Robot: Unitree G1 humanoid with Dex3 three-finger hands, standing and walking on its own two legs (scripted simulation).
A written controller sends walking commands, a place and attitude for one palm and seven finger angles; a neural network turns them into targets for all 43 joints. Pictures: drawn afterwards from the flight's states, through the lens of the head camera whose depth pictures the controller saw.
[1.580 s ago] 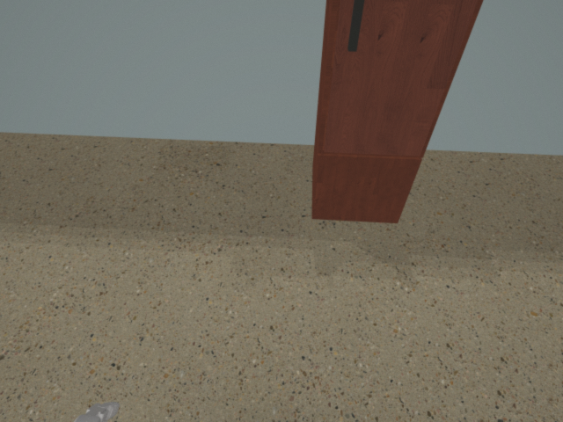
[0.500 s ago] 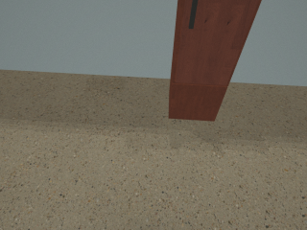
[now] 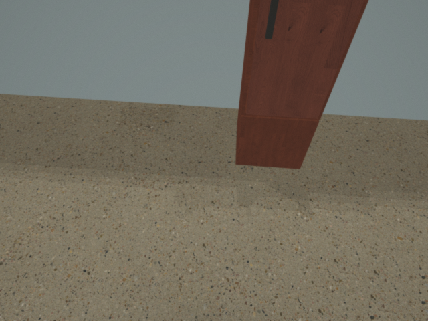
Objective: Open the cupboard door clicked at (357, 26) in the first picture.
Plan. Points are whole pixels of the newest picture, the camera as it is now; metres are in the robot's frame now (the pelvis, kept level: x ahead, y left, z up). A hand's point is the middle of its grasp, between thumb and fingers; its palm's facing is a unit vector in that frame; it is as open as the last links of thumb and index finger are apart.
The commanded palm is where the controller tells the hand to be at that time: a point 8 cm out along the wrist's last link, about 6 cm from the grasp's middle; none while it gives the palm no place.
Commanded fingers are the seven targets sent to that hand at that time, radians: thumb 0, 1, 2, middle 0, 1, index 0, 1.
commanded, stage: walk to a spot facing it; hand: left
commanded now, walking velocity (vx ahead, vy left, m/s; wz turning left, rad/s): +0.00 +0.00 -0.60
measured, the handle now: (271, 14) +1.10 -0.14 +0.13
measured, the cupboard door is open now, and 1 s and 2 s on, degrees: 0 0 0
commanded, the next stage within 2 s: none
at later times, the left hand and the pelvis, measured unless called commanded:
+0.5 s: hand out of the picture +0.05 +0.18 -0.18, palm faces -0.16 -0.95 -0.27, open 7.4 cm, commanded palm none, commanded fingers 0.00 0.90 0.90 -0.20 -0.30 -0.20 -0.30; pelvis -0.03 -0.02 -0.02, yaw -13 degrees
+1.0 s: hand out of the picture +0.12 +0.22 -0.17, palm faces -0.41 -0.89 -0.21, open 7.4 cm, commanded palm none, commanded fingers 0.00 0.90 0.90 -0.20 -0.30 -0.20 -0.30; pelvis -0.05 +0.05 +0.00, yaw -30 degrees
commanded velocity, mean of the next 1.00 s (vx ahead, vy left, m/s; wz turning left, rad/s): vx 0.07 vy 0.00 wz -0.60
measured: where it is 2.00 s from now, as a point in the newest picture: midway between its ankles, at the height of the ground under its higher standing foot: outside the picture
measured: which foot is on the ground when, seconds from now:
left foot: down 0.00-0.40, up 0.42-0.84, down 0.86-1.00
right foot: down 0.00-0.84, up 0.86-1.00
